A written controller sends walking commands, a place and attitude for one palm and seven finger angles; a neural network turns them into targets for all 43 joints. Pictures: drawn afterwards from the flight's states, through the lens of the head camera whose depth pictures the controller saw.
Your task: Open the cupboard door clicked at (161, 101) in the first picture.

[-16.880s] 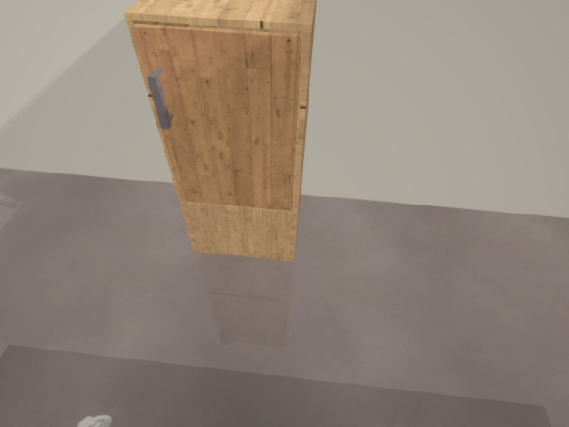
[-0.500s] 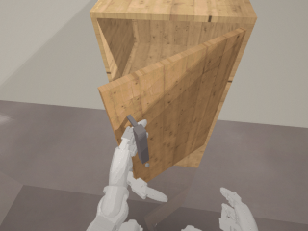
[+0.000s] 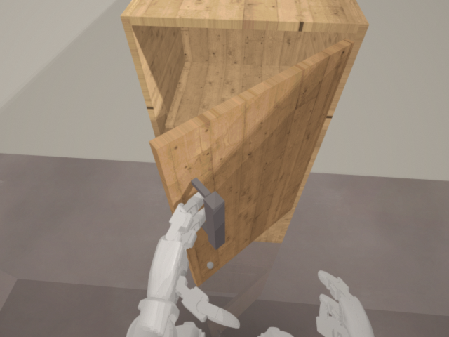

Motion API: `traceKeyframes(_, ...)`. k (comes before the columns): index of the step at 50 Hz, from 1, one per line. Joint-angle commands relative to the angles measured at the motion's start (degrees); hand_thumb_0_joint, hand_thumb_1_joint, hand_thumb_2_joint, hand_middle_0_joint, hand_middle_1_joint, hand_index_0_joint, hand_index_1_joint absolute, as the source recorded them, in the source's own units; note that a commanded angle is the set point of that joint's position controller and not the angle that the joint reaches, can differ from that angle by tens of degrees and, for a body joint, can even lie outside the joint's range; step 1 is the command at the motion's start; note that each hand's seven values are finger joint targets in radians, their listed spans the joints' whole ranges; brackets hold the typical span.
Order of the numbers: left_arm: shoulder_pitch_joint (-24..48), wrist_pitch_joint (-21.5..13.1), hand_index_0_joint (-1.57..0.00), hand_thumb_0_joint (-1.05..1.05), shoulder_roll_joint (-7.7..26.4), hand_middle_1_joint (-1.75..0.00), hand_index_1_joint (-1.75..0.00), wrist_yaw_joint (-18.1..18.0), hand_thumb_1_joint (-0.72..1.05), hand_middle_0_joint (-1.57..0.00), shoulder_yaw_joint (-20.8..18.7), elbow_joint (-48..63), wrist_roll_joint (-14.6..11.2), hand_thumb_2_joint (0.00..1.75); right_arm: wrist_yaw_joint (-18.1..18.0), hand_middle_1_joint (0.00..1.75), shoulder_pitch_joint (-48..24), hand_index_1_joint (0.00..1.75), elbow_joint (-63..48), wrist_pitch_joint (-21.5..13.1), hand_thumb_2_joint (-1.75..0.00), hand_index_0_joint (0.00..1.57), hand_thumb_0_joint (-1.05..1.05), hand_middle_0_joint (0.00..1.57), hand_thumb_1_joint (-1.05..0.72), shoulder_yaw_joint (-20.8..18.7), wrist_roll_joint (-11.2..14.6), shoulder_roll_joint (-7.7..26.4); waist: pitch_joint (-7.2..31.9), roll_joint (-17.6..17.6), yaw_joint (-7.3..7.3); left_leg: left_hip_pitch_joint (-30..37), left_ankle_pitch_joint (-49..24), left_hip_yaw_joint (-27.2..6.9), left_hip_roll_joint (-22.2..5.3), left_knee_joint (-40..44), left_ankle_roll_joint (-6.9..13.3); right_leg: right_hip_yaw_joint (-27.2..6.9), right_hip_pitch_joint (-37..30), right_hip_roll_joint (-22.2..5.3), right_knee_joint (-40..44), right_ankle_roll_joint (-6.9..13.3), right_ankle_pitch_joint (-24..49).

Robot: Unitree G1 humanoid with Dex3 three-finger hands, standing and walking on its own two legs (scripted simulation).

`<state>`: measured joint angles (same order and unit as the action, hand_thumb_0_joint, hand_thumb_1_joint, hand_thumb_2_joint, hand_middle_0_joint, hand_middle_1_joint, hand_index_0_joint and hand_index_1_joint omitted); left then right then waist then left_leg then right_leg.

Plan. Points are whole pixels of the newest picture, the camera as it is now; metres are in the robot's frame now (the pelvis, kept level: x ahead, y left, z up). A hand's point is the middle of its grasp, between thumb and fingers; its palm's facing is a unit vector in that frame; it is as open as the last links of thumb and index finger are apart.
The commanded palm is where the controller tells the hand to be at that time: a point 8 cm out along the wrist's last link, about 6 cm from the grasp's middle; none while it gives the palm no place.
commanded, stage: slide the hand sideways off the handle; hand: left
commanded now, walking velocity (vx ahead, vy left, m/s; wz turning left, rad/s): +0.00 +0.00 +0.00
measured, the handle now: (208, 215) +0.31 +0.05 +0.06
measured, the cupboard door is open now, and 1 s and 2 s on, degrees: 44 43 43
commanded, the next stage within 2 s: draw the hand back to the body in 0.56 s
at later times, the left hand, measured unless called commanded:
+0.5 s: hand (167, 291) +0.19 +0.10 +0.06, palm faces -0.03 -1.00 -0.01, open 16.1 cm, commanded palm +0.16 +0.15 +0.07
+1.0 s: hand (124, 291) +0.17 +0.14 +0.11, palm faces -0.05 -1.00 -0.03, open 16.3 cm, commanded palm +0.15 +0.20 +0.12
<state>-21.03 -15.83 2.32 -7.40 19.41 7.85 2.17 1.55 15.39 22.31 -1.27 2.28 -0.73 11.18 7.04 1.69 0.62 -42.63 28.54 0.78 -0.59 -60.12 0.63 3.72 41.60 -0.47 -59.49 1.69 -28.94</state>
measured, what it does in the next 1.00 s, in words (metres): stands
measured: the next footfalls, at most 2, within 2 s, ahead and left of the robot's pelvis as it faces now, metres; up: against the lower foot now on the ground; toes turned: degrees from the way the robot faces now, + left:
none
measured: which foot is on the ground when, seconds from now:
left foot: down 0.00-1.00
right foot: down 0.00-1.00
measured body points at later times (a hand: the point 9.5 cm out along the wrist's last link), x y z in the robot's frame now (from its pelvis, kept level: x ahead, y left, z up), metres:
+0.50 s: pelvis +0.01 -0.02 -0.01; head +0.05 -0.02 +0.44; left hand +0.18 +0.15 +0.07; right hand +0.20 -0.24 -0.08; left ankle +0.01 +0.11 -0.67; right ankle +0.01 -0.10 -0.67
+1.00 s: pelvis +0.00 +0.00 +0.01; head +0.02 +0.00 +0.45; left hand +0.17 +0.19 +0.11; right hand +0.19 -0.21 -0.05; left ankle +0.01 +0.11 -0.67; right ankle +0.01 -0.10 -0.67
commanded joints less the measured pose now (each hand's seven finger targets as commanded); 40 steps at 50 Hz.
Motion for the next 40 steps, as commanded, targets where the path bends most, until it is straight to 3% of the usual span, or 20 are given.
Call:
traceKeyframes(1,1.37,-4.79,-0.15,0.00,-0.70,-0.30,-0.30,0.49,-0.50,-0.15,-2.94,15.28,-0.74,0.30,-0.70,0.30,-3.98,0.30,-9.74,-3.17,-0.90,0.20,0.00,0.20,-0.90,-3.02,0.39,5.99,8.95,-3.47,0.34,5.41,-10.28,-2.32,1.47,8.00,0.54,-1.45,-5.25,0.79,8.65,0.47,12.78)
traceKeyframes(2,0.52,-5.01,-0.15,0.00,-0.87,-0.30,-0.30,0.90,-0.50,-0.15,-2.74,16.07,-1.20,0.30,-0.70,0.30,-3.97,0.30,-10.03,-3.32,-0.90,0.20,0.00,0.20,-0.90,-3.00,0.34,5.86,9.14,-2.48,0.32,5.48,-10.33,-2.28,1.48,7.81,0.51,-1.40,-4.96,0.75,8.45,0.37,13.00)
traceKeyframes(6,-4.79,-5.25,-0.15,0.00,2.16,-0.30,-0.30,2.48,-0.50,-0.15,-6.44,16.74,-2.40,0.30,-1.07,0.30,-2.91,0.30,-10.19,-3.35,-0.90,0.20,0.00,0.20,-0.90,-3.24,0.41,6.20,10.74,-4.48,-0.28,4.74,-13.20,-2.20,1.61,6.81,0.56,-1.59,-6.75,1.02,7.63,0.32,16.80)
traceKeyframes(7,-5.25,-5.37,-0.15,0.00,1.92,-0.30,-0.30,2.95,-0.50,-0.15,-6.27,17.53,-2.70,0.30,-1.07,0.30,-3.01,0.30,-10.41,-3.35,-0.90,0.20,0.00,0.20,-0.90,-3.30,0.43,6.10,10.67,-3.30,-0.21,4.73,-13.66,-2.11,1.62,6.70,0.46,-1.65,-6.70,0.91,7.35,0.25,17.60)
traceKeyframes(13,-11.91,-5.91,-0.15,0.00,4.48,-0.30,-0.30,6.02,-0.50,-0.15,-10.27,19.97,-5.20,0.30,-1.48,0.30,-2.57,0.30,-10.77,-3.36,-0.90,0.20,0.00,0.20,-0.90,-3.86,0.76,6.02,10.77,-4.92,-0.37,2.78,-14.77,-1.59,1.85,5.07,0.49,-2.79,-8.39,0.76,7.33,-0.42,21.68)
traceKeyframes(18,-14.90,-7.46,-0.15,0.00,6.11,-0.30,-0.30,8.84,-0.50,-0.15,-12.47,21.65,-7.14,0.30,-1.93,0.30,-2.85,0.30,-10.63,-3.82,-0.90,0.20,0.00,0.20,-0.90,-4.26,0.98,6.04,10.19,-3.70,0.01,0.95,-13.49,-1.53,1.99,3.51,0.36,-4.02,-7.74,0.37,7.36,-0.94,21.69)
traceKeyframes(21,-17.55,-8.28,-0.15,0.00,7.34,-0.30,-0.30,10.79,-0.50,-0.15,-14.60,22.23,-8.76,0.30,-2.26,0.30,-3.40,0.30,-10.50,-3.97,-0.90,0.20,0.00,0.20,-0.90,-4.57,1.23,6.01,10.69,-3.19,-0.72,-0.34,-13.23,-1.63,2.13,2.79,0.27,-5.06,-8.59,0.14,7.39,-1.01,21.83)
traceKeyframes(24,-16.20,-9.01,-0.15,0.00,8.36,-0.30,-0.30,13.27,-0.50,-0.15,-14.92,22.50,-9.72,0.30,-2.73,0.30,-3.17,0.30,-10.28,-4.21,-0.90,0.20,0.00,0.20,-0.90,-4.80,1.46,6.46,9.37,-4.18,0.66,-1.62,-10.91,-1.74,1.98,1.75,0.36,-5.46,-6.22,-0.07,7.97,-1.47,18.08)
traceKeyframes(26,-15.86,-9.35,-0.15,0.00,9.59,-0.30,-0.30,14.85,-0.50,-0.15,-15.82,22.85,-10.58,0.30,-3.20,0.30,-3.74,0.30,-10.31,-4.62,-0.90,0.20,0.00,0.20,-0.90,-4.86,1.61,6.78,8.89,-3.31,0.50,-2.47,-10.11,-1.76,1.98,0.89,0.47,-6.63,-5.76,-0.34,8.47,-1.37,15.90)
traceKeyframes(28,-15.29,-9.38,-0.15,0.00,8.00,-0.30,-0.30,16.13,-0.50,-0.15,-13.83,23.27,-11.39,0.30,-3.31,0.30,-3.12,0.30,-10.52,-5.17,-0.90,0.20,0.00,0.20,-0.90,-4.66,1.67,6.87,9.24,-2.76,0.99,-1.85,-9.69,-1.99,2.03,0.94,0.59,-5.68,-4.37,-0.11,8.01,-1.29,14.37)
traceKeyframes(30,-14.14,-8.91,-0.15,0.00,9.36,-0.30,-0.30,16.38,-0.50,-0.15,-15.50,22.46,-11.94,0.30,-3.74,0.30,-3.14,0.30,-10.42,-5.32,-0.90,0.20,0.00,0.20,-0.90,-4.78,1.68,7.13,9.25,-4.96,1.02,-3.18,-8.38,-2.04,1.87,0.23,0.54,-6.38,-4.01,-0.37,8.75,-1.54,11.50)
traceKeyframes(32,-14.35,-8.40,-0.15,0.00,9.86,-0.30,-0.30,16.09,-0.50,-0.15,-16.45,22.28,-11.83,0.30,-3.84,0.30,-3.34,0.30,-10.49,-5.40,-0.90,0.20,0.00,0.20,-0.90,-4.83,1.73,7.02,9.78,-3.69,0.13,-2.91,-8.77,-1.89,1.88,0.54,0.52,-6.07,-4.38,-0.21,8.32,-1.09,10.61)
traceKeyframes(33,-14.92,-8.06,-0.15,0.00,8.56,-0.30,-0.30,15.99,-0.50,-0.15,-15.04,22.79,-11.79,0.30,-3.76,0.30,-3.52,0.30,-10.86,-5.51,-0.90,0.20,0.00,0.20,-0.90,-4.75,1.89,6.94,9.98,-2.45,0.03,-2.07,-8.89,-1.91,1.99,1.02,0.57,-5.60,-4.06,0.02,8.19,-0.95,10.57)
traceKeyframes(36,-15.63,-6.21,-0.15,0.00,13.65,-0.30,-0.30,14.42,-0.50,-0.15,-20.65,26.15,-12.09,0.30,-4.17,0.30,-3.65,0.30,-11.36,-4.72,-0.90,0.20,0.00,0.20,-0.90,-4.84,2.20,6.78,11.97,-2.50,-1.57,-0.01,-10.34,-1.82,1.88,3.05,0.74,-5.24,-7.55,0.46,9.10,-0.69,11.45)
traceKeyframes(38,-16.18,-5.09,-0.15,0.00,12.45,-0.30,-0.30,14.19,-0.50,-0.15,-19.84,27.89,-12.46,0.30,-4.32,0.30,-3.71,0.30,-11.70,-4.62,-0.90,0.20,0.00,0.20,-0.90,-4.47,2.66,6.35,10.96,-0.63,-1.32,2.07,-10.62,-1.68,1.88,4.58,0.77,-4.57,-7.81,0.64,10.05,-0.66,11.86)
traceKeyframes(40,-16.24,-3.99,-0.15,0.00,11.72,-0.30,-0.30,14.32,-0.50,-0.15,-19.81,27.36,-13.33,0.30,-4.50,0.30,-3.92,0.30,-11.49,-4.73,-0.90,0.20,0.00,0.20,-0.90,-4.16,2.91,6.42,8.17,-2.27,-0.80,2.60,-9.41,-2.02,1.80,6.04,0.77,-3.92,-7.52,0.90,11.59,-0.91,10.25)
